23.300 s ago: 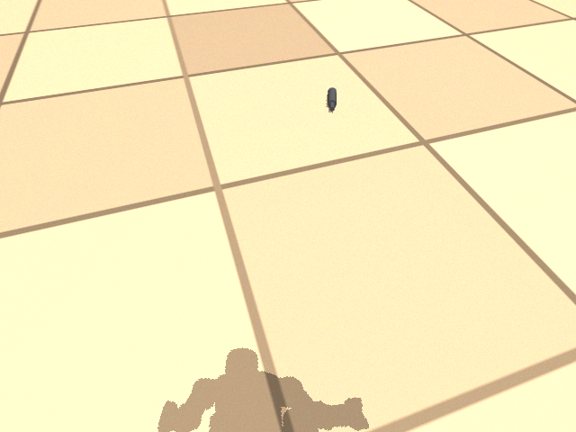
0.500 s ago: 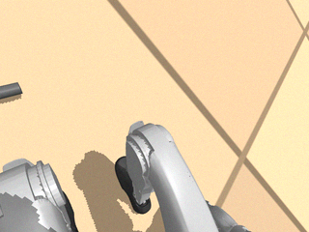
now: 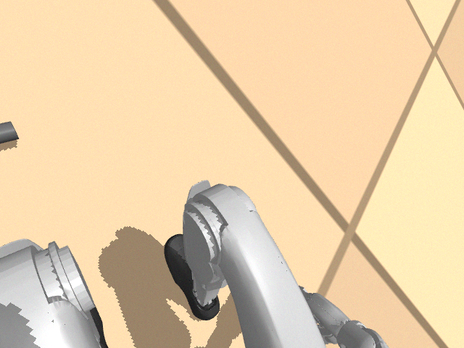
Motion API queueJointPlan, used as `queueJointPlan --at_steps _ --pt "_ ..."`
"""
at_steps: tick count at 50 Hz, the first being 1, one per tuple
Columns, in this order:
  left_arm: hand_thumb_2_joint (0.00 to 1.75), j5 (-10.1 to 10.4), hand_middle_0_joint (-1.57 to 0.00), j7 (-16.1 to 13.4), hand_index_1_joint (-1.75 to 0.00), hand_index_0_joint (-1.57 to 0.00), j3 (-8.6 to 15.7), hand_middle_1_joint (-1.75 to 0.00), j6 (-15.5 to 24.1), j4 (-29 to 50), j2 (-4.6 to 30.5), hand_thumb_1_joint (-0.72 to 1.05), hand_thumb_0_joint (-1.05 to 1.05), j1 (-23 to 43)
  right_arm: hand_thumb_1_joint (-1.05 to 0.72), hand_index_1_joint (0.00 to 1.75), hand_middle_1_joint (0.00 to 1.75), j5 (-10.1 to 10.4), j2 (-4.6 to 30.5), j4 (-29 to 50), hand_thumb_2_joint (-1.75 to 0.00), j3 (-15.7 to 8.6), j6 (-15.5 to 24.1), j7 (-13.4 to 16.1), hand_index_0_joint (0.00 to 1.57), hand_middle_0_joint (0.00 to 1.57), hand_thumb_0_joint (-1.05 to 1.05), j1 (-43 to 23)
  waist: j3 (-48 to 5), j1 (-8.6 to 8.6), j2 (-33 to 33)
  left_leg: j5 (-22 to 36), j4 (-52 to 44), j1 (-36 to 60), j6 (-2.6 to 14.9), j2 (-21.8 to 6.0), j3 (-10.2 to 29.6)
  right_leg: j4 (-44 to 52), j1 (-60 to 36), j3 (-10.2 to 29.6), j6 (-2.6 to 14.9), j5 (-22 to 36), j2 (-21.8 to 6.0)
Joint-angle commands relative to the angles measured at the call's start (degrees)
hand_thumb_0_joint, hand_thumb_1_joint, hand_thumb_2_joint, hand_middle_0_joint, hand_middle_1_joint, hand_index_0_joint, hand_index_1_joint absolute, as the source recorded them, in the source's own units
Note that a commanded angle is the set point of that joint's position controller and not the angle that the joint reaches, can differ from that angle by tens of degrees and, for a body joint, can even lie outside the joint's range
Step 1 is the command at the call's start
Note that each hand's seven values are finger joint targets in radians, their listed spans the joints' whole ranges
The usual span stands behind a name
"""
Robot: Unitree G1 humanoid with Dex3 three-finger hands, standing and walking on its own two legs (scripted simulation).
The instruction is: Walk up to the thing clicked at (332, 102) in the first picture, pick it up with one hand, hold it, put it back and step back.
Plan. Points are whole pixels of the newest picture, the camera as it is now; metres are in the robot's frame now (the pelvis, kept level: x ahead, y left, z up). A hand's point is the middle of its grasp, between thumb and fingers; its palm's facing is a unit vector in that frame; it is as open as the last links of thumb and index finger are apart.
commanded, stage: rest palm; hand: left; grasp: from above
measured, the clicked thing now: out of the picture +0.46 +0.30 -0.28
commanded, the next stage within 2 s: close in 0.38 s
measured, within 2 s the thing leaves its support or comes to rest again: neither
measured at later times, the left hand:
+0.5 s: hand out of the picture +0.44 +0.31 -0.26, palm faces -0.44 -0.17 -0.88, open 13.9 cm
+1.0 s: hand out of the picture +0.44 +0.32 -0.26, palm faces -0.44 -0.18 -0.88, open 12.0 cm
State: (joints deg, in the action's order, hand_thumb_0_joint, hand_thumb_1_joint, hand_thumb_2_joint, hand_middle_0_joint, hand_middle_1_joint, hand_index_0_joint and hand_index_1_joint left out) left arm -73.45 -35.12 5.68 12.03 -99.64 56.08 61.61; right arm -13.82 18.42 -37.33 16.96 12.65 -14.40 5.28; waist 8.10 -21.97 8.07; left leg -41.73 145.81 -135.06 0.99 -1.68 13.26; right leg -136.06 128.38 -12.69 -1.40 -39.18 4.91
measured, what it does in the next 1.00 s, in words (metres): stands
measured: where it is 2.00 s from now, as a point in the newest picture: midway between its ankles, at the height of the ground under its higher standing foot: (149, 319)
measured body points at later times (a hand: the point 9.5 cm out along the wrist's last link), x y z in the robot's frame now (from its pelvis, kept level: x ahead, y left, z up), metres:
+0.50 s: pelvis +0.00 +0.00 +0.00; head +0.28 +0.13 +0.32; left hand +0.46 +0.32 -0.21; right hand +0.05 -0.25 -0.06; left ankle +0.06 +0.12 -0.27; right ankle +0.11 -0.11 -0.27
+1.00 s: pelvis +0.00 +0.00 +0.00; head +0.28 +0.14 +0.32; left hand +0.46 +0.32 -0.21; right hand +0.06 -0.24 -0.05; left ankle +0.06 +0.12 -0.27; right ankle +0.11 -0.11 -0.27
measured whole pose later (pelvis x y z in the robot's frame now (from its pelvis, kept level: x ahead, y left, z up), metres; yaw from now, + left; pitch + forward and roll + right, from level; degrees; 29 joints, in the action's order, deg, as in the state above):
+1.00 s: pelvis +0.00 +0.00 +0.00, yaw -1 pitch +28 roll -15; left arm -71.3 -35.2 4.6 12.4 -99.0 58.3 61.4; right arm -13.9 19.7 -36.0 19.4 14.2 -14.8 4.5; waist 10.9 -22.2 9.5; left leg -41.9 145.7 -133.8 0.7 -2.1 14.7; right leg -134.9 127.2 -13.8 -1.5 -38.3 5.6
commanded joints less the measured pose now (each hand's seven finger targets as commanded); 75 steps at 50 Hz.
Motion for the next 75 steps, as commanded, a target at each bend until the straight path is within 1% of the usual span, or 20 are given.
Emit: queueJointPlan --at_steps 1,9,12,16,19,21,26,30,32,34,39,40,44,49,53,56,67,71,72,75 --pt "0.97 0.6 -0.08 -2.0 -1.00 -0.07 -0.4 -0.99 0.1 4.5 10.9 -0.52 0.00 13.8 -0.90 0.30 0.30 -0.1 19.0 -1.1 -0.91 -5.3 0.0 0.6 0.20 0.20 0.00 11.8 -36.0 -2.80 -31.5 14.9 -14.6 28.8 -0.36 -1.7 -3.2 11.2 -20.9 -3.3 2.71 17.8 2.4" --pt "0.97 1.2 -0.07 -2.3 -1.01 -0.07 -0.4 -1.01 0.9 6.2 12.9 -0.51 0.00 14.9 -0.90 0.30 0.30 0.2 19.3 -0.2 -0.90 -4.0 0.6 0.7 0.20 0.20 0.00 10.6 -35.8 -2.27 -31.3 13.4 -15.2 28.9 -0.61 -1.9 -2.2 11.0 -20.4 -3.8 2.76 16.4 2.3" --pt "0.97 1.1 -0.08 -2.4 -1.00 -0.07 -1.6 -0.99 0.9 5.2 11.5 -0.52 0.00 14.2 -0.90 0.30 0.30 0.0 19.2 0.0 -0.90 -3.4 1.0 0.4 0.20 0.20 0.00 11.0 -34.1 -3.29 -29.6 13.6 -14.1 27.8 -0.35 -1.9 -2.5 11.1 -20.6 -3.7 2.39 17.1 2.4" --pt "0.98 0.7 -0.09 -3.5 -1.01 -0.08 0.7 -1.00 0.8 5.7 15.5 -0.51 0.00 12.7 -0.90 0.30 0.30 0.0 19.8 0.2 -0.91 -3.3 0.8 0.7 0.20 0.20 0.00 10.7 -37.3 -1.47 -31.5 15.4 -14.6 29.2 -0.65 -2.1 -2.7 11.4 -23.5 -3.6 2.64 18.4 2.9" --pt "1.00 1.3 -0.10 -3.1 -1.01 -0.09 -1.4 -1.00 0.4 3.1 12.0 -0.49 0.00 12.6 -0.90 0.30 0.30 -0.5 19.9 -0.1 -0.90 -3.0 1.4 0.1 0.20 0.20 0.00 10.7 -32.8 -3.70 -30.5 14.0 -14.2 27.8 -0.54 -2.2 -2.2 10.9 -21.2 -4.1 2.45 17.5 2.8" --pt "0.96 1.8 -0.11 -3.4 -1.00 -0.11 0.1 -1.00 0.6 6.0 15.2 -0.46 0.00 14.3 -0.90 0.30 0.30 0.0 20.5 0.2 -0.90 -3.4 1.4 0.5 0.20 0.20 0.00 10.7 -34.9 -2.70 -31.0 13.2 -14.7 28.4 -0.51 -2.2 -2.5 11.9 -22.5 -3.7 2.53 16.9 2.8" --pt "0.87 2.6 -0.16 -3.4 -0.97 -0.18 -0.4 -0.99 0.3 3.9 13.2 -0.36 0.00 12.2 -0.89 0.30 0.30 -0.4 20.1 -0.1 -0.90 -3.1 1.6 0.3 0.20 0.20 0.00 11.2 -33.7 -3.31 -29.7 13.0 -14.7 27.1 -0.45 -2.3 -2.4 12.5 -23.3 -4.0 2.35 16.9 2.9" --pt "0.82 2.5 -0.18 -3.3 -0.94 -0.21 -1.4 -0.96 0.5 7.2 13.1 -0.31 0.00 13.4 -0.89 0.30 0.30 -0.2 19.8 0.6 -0.90 -3.4 1.5 0.3 0.20 0.20 0.00 9.8 -36.1 -2.05 -31.6 13.8 -14.9 28.8 -0.62 -2.3 -2.5 12.2 -23.8 -3.6 2.66 17.5 3.1" --pt "0.79 2.5 -0.20 -3.4 -0.91 -0.23 -0.1 -0.95 0.4 7.1 14.5 -0.28 0.00 13.5 -0.89 0.30 0.30 -0.1 20.5 -0.2 -0.90 -3.7 1.5 0.3 0.20 0.20 0.00 10.4 -37.1 -2.28 -31.9 14.6 -14.9 29.7 -0.82 -2.5 -1.9 11.7 -23.5 -4.0 2.66 18.0 3.0" --pt "0.77 2.1 -0.22 -3.1 -0.90 -0.25 -1.2 -0.93 0.4 5.0 12.7 -0.26 0.00 13.5 -0.89 0.30 0.30 -0.1 19.6 -0.3 -0.90 -3.2 1.6 0.0 0.20 0.20 0.00 10.5 -34.4 -3.50 -30.6 14.4 -14.4 28.2 -0.72 -2.5 -1.5 11.2 -22.0 -4.4 2.50 18.0 2.8" --pt "0.74 2.0 -0.27 -2.4 -0.86 -0.30 -1.8 -0.89 -0.1 3.0 12.3 -0.20 0.00 11.5 -0.89 0.30 0.30 -0.3 20.5 -0.1 -0.90 -3.4 1.6 0.0 0.20 0.20 0.00 10.3 -31.3 -3.57 -29.5 12.9 -15.1 27.4 -0.59 -2.3 -2.1 12.2 -21.6 -4.2 2.47 16.8 2.8" --pt "0.74 2.1 -0.28 -2.4 -0.85 -0.31 -0.9 -0.88 0.2 6.0 13.9 -0.19 0.00 13.2 -0.89 0.30 0.30 0.0 19.9 0.0 -0.90 -3.0 1.5 0.1 0.20 0.20 0.00 10.7 -33.7 -2.99 -30.5 14.2 -14.9 28.7 -0.63 -2.3 -2.2 12.4 -22.7 -4.1 2.43 17.5 2.9" --pt "0.70 3.0 -0.30 -2.1 -0.84 -0.34 -2.3 -0.88 0.4 4.3 12.2 -0.15 0.00 12.6 -0.90 0.30 0.30 -0.1 20.1 0.0 -0.90 -3.3 1.6 0.0 0.20 0.20 0.00 10.2 -33.9 -3.54 -29.5 14.2 -14.2 27.5 -0.38 -2.4 -2.4 12.7 -23.8 -3.7 2.29 18.3 3.2" --pt "0.67 2.4 -0.36 -2.5 -0.79 -0.39 -0.3 -0.82 0.5 6.9 15.1 -0.08 0.00 12.5 -0.89 0.30 0.30 0.1 20.2 -0.2 -0.90 -3.2 1.4 0.2 0.20 0.20 0.00 10.6 -37.0 -1.78 -32.5 16.6 -14.8 30.3 -0.89 -2.5 -2.1 11.7 -24.1 -4.0 2.61 19.2 3.0" --pt "0.61 2.1 -0.38 -2.3 -0.75 -0.42 -2.0 -0.79 0.2 4.5 12.1 -0.04 0.00 13.0 -0.89 0.30 0.30 -0.2 20.2 0.2 -0.90 -3.2 1.2 0.1 0.20 0.20 0.00 10.2 -32.8 -4.03 -31.0 13.8 -15.5 28.9 -0.95 -2.6 -1.2 11.6 -21.3 -4.8 2.61 17.2 2.9" --pt "0.59 2.0 -0.42 -2.4 -0.73 -0.46 -0.3 -0.77 0.5 6.3 15.4 0.00 0.00 13.2 -0.89 0.30 0.30 0.1 20.7 0.4 -0.90 -3.1 1.2 0.3 0.20 0.20 0.00 10.1 -33.1 -2.31 -31.8 12.7 -16.0 28.2 -0.89 -2.4 -1.7 12.0 -21.6 -4.2 2.76 15.9 2.7" --pt "0.53 2.8 -0.56 -1.6 -0.67 -0.60 -3.2 -0.71 0.9 3.4 12.1 0.19 0.00 11.6 -0.89 0.30 0.30 0.0 20.0 0.3 -0.90 -2.6 1.3 0.7 0.20 0.20 0.00 10.8 -32.1 -3.99 -28.3 13.7 -14.5 27.4 -0.42 -2.5 -2.1 13.0 -23.1 -4.0 2.12 17.6 3.1" --pt "0.46 3.1 -0.59 -1.6 -0.63 -0.64 -2.1 -0.69 1.0 4.6 13.7 0.25 0.00 11.3 -0.89 0.30 0.30 -0.1 20.2 0.5 -0.90 -2.4 1.2 0.9 0.20 0.20 0.00 10.5 -33.2 -2.22 -31.4 13.6 -15.9 29.1 -0.97 -2.5 -1.5 12.3 -22.9 -4.4 2.60 16.6 2.8" --pt "0.47 3.1 -0.60 -1.1 -0.62 -0.65 -3.6 -0.67 0.8 4.0 11.8 0.25 0.00 11.5 -0.89 0.30 0.30 -0.3 19.8 0.9 -0.90 -2.1 1.3 0.7 0.20 0.20 0.00 9.9 -32.1 -3.26 -29.3 13.0 -15.3 28.3 -0.82 -2.6 -1.2 11.9 -22.0 -4.6 2.41 16.5 2.8" --pt "0.45 3.5 -0.63 -1.2 -0.61 -0.68 -3.2 -0.66 0.8 4.9 12.5 0.29 0.00 11.6 -0.89 0.30 0.30 -0.1 20.4 1.3 -0.90 -2.3 1.1 1.0 0.20 0.20 0.00 10.5 -32.8 -3.23 -29.8 13.5 -15.9 28.8 -0.80 -2.5 -1.4 12.7 -23.1 -4.5 2.36 17.0 2.8"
